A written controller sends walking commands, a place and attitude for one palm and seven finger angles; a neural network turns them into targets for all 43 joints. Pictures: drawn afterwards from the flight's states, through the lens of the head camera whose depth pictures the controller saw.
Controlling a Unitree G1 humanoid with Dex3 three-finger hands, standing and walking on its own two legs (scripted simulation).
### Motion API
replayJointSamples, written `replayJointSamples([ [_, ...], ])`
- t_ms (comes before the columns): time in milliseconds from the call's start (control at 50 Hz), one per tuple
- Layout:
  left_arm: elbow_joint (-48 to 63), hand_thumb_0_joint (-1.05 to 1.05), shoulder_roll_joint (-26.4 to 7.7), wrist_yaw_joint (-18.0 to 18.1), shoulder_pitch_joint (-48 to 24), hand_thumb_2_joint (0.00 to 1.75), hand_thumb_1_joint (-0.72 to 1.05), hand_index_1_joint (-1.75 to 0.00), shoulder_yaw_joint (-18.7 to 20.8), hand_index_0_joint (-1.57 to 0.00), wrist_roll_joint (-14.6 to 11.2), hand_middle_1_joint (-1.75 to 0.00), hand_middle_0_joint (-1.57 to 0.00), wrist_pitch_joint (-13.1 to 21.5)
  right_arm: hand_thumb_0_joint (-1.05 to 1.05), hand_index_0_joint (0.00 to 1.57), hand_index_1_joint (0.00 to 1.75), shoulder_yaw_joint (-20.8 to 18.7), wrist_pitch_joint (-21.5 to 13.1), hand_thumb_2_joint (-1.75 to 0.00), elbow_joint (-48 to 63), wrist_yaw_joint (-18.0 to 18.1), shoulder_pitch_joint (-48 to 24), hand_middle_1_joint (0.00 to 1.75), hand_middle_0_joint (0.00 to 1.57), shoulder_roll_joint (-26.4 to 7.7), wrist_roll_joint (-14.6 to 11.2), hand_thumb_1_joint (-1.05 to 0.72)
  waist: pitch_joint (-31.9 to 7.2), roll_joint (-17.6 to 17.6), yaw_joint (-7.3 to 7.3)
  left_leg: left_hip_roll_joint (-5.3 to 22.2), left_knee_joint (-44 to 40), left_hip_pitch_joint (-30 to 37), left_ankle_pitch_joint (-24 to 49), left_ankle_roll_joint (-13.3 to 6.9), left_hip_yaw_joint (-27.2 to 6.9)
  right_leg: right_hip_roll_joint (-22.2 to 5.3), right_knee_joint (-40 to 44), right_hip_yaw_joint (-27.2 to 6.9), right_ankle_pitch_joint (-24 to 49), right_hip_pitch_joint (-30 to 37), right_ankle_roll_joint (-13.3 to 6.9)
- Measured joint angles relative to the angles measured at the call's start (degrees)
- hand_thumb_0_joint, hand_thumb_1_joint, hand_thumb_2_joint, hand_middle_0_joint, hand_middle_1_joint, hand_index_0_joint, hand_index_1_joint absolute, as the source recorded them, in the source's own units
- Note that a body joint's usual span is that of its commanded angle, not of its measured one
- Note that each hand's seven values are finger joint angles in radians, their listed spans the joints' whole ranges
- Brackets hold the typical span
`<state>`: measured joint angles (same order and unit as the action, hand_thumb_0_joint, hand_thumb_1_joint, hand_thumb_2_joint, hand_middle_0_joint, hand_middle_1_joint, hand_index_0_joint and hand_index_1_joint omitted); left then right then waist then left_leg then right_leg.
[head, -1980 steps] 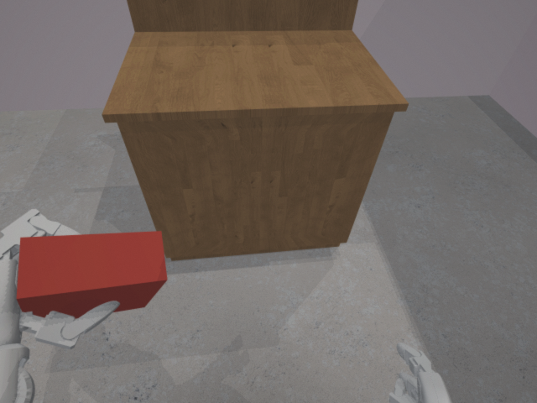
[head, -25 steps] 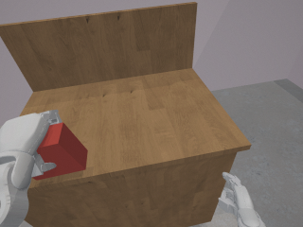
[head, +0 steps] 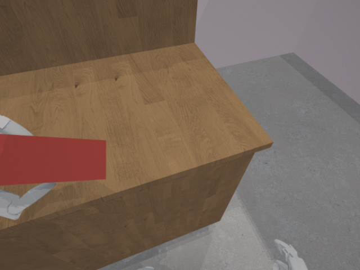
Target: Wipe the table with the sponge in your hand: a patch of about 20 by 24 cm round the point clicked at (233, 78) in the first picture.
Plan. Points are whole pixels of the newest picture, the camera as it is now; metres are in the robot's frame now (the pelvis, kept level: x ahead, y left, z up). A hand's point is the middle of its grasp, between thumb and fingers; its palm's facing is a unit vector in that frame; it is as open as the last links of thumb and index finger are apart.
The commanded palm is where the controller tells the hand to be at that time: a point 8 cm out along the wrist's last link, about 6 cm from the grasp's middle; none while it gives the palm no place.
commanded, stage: step back with the hand held close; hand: left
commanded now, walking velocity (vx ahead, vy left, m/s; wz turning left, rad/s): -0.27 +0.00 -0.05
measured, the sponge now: (62, 163) +0.25 +0.19 +0.18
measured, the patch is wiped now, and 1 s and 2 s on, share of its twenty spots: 1.00 1.00 1.00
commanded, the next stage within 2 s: stop stepping back and stand still in 0.62 s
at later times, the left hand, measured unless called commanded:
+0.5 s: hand out of the picture +0.10 +0.24 +0.22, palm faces +0.38 -0.86 -0.33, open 9.8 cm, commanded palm +0.03 +0.29 +0.25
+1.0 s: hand out of the picture -0.08 +0.18 +0.23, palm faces +0.32 -0.85 -0.41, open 9.8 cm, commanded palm -0.12 +0.24 +0.25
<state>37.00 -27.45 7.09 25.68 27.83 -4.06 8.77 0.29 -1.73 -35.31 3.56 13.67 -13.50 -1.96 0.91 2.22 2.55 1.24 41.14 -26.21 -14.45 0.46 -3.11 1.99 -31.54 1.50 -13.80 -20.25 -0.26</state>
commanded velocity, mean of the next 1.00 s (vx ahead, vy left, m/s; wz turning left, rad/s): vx -0.14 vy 0.03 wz -0.04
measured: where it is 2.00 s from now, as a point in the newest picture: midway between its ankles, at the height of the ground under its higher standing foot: outside the picture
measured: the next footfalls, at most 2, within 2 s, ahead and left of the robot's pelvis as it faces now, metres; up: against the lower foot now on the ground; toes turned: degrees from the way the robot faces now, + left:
right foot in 0.28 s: +0.00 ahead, -0.12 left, +0.00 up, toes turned +0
left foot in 0.52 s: -0.11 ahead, +0.14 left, +0.00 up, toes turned +4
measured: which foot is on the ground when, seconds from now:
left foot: down 0.00-0.30, up 0.32-0.50, down 0.52-0.86, up 0.88-1.00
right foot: down 0.00-0.10, up 0.12-0.26, down 0.28-0.52, up 0.54-0.82, down 0.84-1.00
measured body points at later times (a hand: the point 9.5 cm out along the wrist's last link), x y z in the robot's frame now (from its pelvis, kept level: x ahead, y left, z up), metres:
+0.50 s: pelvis -0.12 +0.01 -0.01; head -0.11 +0.04 +0.44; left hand +0.07 +0.28 +0.23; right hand +0.08 -0.22 -0.06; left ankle -0.15 +0.13 -0.71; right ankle -0.04 -0.12 -0.73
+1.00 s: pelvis -0.29 -0.03 +0.00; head -0.32 -0.03 +0.45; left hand -0.10 +0.22 +0.25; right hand -0.17 -0.28 -0.09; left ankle -0.30 +0.09 -0.62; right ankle -0.24 -0.13 -0.73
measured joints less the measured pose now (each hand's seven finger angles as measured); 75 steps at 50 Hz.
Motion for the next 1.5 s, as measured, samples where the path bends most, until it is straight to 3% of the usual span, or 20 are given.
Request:
replayJointSamples([
  [80,2.9,-0.01,0.3,-0.3,2.9,1.08,-0.51,-1.36,-1.8,-0.78,0.1,-1.38,-0.75,0.4,0.02,0.2,0.3,-0.5,-0.9,-0.9,0.9,1.0,-1.3,0.3,0.21,0.2,0.5,-0.91,-1.1,-1.6,0.51,-0.6,-1.2,0.1,-2.8,-0.7,0.9,-1.1,-4.6,-0.1,-1.5,-3.2,0.9],
  [200,3.6,-0.01,-0.3,0.7,-0.9,1.08,-0.52,-1.36,0.6,-0.79,1.8,-1.38,-0.75,0.7,0.02,0.2,0.3,0.2,-4.0,-0.9,2.1,0.6,-2.5,0.3,0.2,1.9,2.0,-0.91,-2.2,-3.8,-3.24,-0.6,-3.3,-0.5,1.1,-1.0,2.1,-0.6,-12.5,-1.5,-9.5,-4.7,1.0],
  [280,-0.9,-0.01,2.3,1.4,-7.6,1.09,-0.52,-1.36,0.5,-0.78,1.7,-1.38,-0.75,0.5,0.01,0.2,0.3,1.2,-4.9,-0.9,2.1,-0.1,-3.5,0.3,0.21,2.0,1.5,-0.91,-3.1,-1.5,-4.86,0.6,-3.2,-1.5,2.8,-0.3,1.2,0.4,-4.1,-1.0,-3.7,0.8,0.5],
  [340,-4.3,-0.01,5.0,0.8,-11.0,1.09,-0.52,-1.36,-2.6,-0.78,1.6,-1.38,-0.75,0.2,0.01,0.2,0.3,1.5,-4.1,-0.9,1.5,-0.3,-4.4,0.3,0.21,1.5,0.8,-0.91,-2.7,1.8,-4.14,1.4,5.1,-4.2,-5.3,-0.1,-0.9,1.9,-2.1,1.3,-0.9,1.9,-0.5],
  [420,-3.4,-0.01,5.8,-0.9,-9.0,1.09,-0.52,-1.37,-5.9,-0.78,0.8,-1.38,-0.75,-0.5,0.01,0.21,0.3,1.8,-1.5,-0.9,1.3,-0.3,-4.4,0.3,0.21,2.6,0.0,-0.91,-3.7,-2.2,-2.88,-0.4,22.8,-5.7,-11.0,0.7,2.2,-0.6,-2.5,0.4,-0.1,-0.6,-0.3],
  [540,3.6,-0.01,1.1,-0.4,-4.8,1.09,-0.52,-1.36,-3.4,-0.78,-0.1,-1.38,-0.75,-0.4,0.01,0.2,0.3,1.3,-1.1,-0.9,4.8,0.5,-5.1,0.3,0.21,1.6,0.8,-0.91,-1.3,-6.4,-0.11,1.2,-0.5,4.7,-8.0,0.3,4.5,-3.9,-8.3,-0.6,1.7,-10.5,1.0],
  [600,5.2,-0.01,-0.3,0.6,-3.6,1.09,-0.52,-1.36,0.0,-0.78,0.2,-1.38,-0.75,0.0,0.01,0.2,0.3,0.6,-2.4,-0.9,3.0,-0.2,-5.6,0.3,0.21,3.2,1.4,-0.91,1.9,-8.8,-2.57,1.0,-1.0,4.7,-6.1,0.0,7.5,-2.1,-20.0,-3.2,-10.7,-14.5,1.3],
  [660,6.2,-0.01,0.2,1.3,-4.0,1.09,-0.52,-1.36,1.1,-0.79,0.7,-1.38,-0.75,-0.8,0.01,0.2,0.3,0.6,-4.6,-0.9,1.1,-1.5,-4.0,0.3,0.21,4.2,1.2,-0.91,2.6,-7.2,-2.82,2.9,-3.9,5.4,-2.6,0.2,7.2,0.4,-27.3,-2.7,-12.9,-14.4,2.1],
  [800,1.3,-0.01,2.7,1.8,-9.1,1.09,-0.52,-1.37,0.4,-0.78,0.4,-1.38,-0.75,-0.6,0.02,0.21,0.3,1.0,-5.1,-0.9,-0.1,-2.8,-0.6,0.3,0.21,3.9,0.3,-0.91,-0.2,-2.5,-1.66,5.7,-6.0,2.9,2.7,1.6,6.2,-0.5,-15.7,-1.1,-6.8,-3.7,2.0],
  [900,-3.4,-0.01,3.9,0.3,-7.6,1.09,-0.52,-1.37,-2.5,-0.78,0.6,-1.38,-0.75,-1.3,0.02,0.21,0.3,0.5,-3.4,-0.9,0.6,-2.0,-1.1,0.3,0.21,1.0,-0.3,-0.91,0.7,3.5,0.68,5.9,11.6,-5.1,-8.6,0.8,1.4,1.1,-5.9,2.3,-5.4,2.5,-0.7],
  [960,-2.4,-0.01,3.8,-1.3,-3.9,1.09,-0.52,-1.37,-5.2,-0.78,0.3,-1.38,-0.75,-1.6,0.02,0.2,0.3,-0.2,-1.4,-0.9,-2.1,-2.0,-0.7,0.3,0.21,0.5,-0.7,-0.91,-1.1,1.0,0.23,0.3,31.0,-8.1,-8.3,0.8,1.2,-0.1,-4.9,1.4,-1.7,1.6,-1.6],
  [1000,-0.9,-0.01,3.3,-1.9,-0.1,1.09,-0.52,-1.37,-4.4,-0.78,-0.1,-1.38,-0.75,-1.2,0.02,0.2,0.3,-0.3,-0.2,-0.9,-2.4,-2.0,0.1,0.3,0.21,0.6,-0.4,-0.91,-4.2,-1.2,0.4,-0.8,35.9,-8.0,-4.6,0.4,2.5,-0.5,-3.4,0.5,0.3,-0.5,-1.7],
  [1060,-0.5,-0.01,1.4,-2.1,0.2,1.09,-0.52,-1.36,-3.0,-0.79,-0.2,-1.38,-0.76,-0.8,0.02,0.2,0.3,-0.8,-0.4,-0.9,-1.8,-1.7,1.4,0.3,0.21,0.2,-0.4,-0.91,-7.5,-3.3,0.68,0.1,27.1,-2.8,-5.1,-1.1,4.1,-1.3,-2.6,1.5,2.7,-5.0,-1.8],
  [1120,-0.9,-0.01,0.0,-1.4,-3.8,1.09,-0.52,-1.36,-2.0,-0.79,-0.1,-1.38,-0.76,-1.2,0.02,0.2,0.3,-1.4,-2.0,-0.9,-0.9,-1.0,2.4,0.3,0.2,-1.4,-0.6,-0.91,-8.6,-3.7,0.58,1.3,6.6,7.1,-9.7,-3.1,4.5,-1.7,-5.3,3.3,3.6,-10.2,-2.0],
  [1140,-1.0,-0.01,-0.3,-1.0,-5.1,1.09,-0.52,-1.36,-1.5,-0.79,0.0,-1.38,-0.76,-1.2,0.02,0.2,0.3,-1.6,-2.6,-0.9,-0.6,-0.6,2.4,0.3,0.2,-1.8,-0.5,-0.91,-8.5,-4.0,0.67,1.3,-0.2,10.2,-16.0,-2.1,4.9,-2.2,-7.3,3.7,3.4,-12.1,-1.9],
  [1200,-3.4,-0.01,0.9,0.2,-5.1,1.09,-0.52,-1.36,0.5,-0.79,0.6,-1.38,-0.76,-1.7,0.02,0.2,0.3,-1.2,-3.9,-0.9,-1.5,0.0,1.7,0.3,0.2,0.3,0.1,-0.91,-7.1,-9.2,-1.56,-2.0,-3.8,13.9,-13.2,-0.5,9.6,-3.2,-20.0,-0.4,-6.6,-14.7,-0.9],
  [1280,-8.0,-0.01,4.5,0.0,-6.0,1.09,-0.52,-1.37,-2.3,-0.79,1.3,-1.38,-0.76,-1.4,0.02,0.2,0.3,-0.7,-7.9,-0.9,-3.4,-0.7,5.1,0.3,0.2,1.5,-0.5,-0.91,-10.6,-5.7,-1.19,-1.3,-6.7,15.5,-9.4,-0.5,8.5,-1.9,-34.4,-0.1,-9.0,-14.7,-0.1],
  [1380,-11.1,-0.01,4.9,-0.4,-10.5,1.09,-0.52,-1.37,-4.9,-0.78,0.8,-1.38,-0.75,-2.2,0.01,0.2,0.3,1.7,-6.7,-0.9,-4.0,-0.7,6.1,0.3,0.2,2.3,0.2,-0.91,-8.2,-2.0,-1.77,0.7,-4.2,13.7,-9.1,0.2,5.5,-3.5,-8.9,1.2,-3.1,-1.9,0.3],
  [1420,-10.8,-0.01,4.7,-0.6,-11.5,1.09,-0.52,-1.37,-5.2,-0.78,1.1,-1.38,-0.75,-2.1,0.02,0.2,0.3,1.8,-5.4,-0.9,-3.9,-0.6,4.3,0.3,0.21,1.9,0.5,-0.91,-5.6,0.8,-1.56,2.1,5.0,9.3,-13.4,-1.7,3.0,-1.7,-7.0,3.3,-2.0,-1.4,-1.7],
  [1500,-7.5,-0.01,5.4,-2.2,-7.3,1.09,-0.52,-1.37,-5.5,-0.78,0.1,-1.38,-0.75,-1.0,0.02,0.21,0.3,0.9,-2.9,-0.9,-5.7,-1.4,0.6,0.3,0.21,1.9,0.3,-0.91,-3.7,0.2,-1.24,-0.6,23.2,0.3,-9.4,-2.0,1.9,-0.9,-4.1,3.5,0.9,-1.7,-3.2],
])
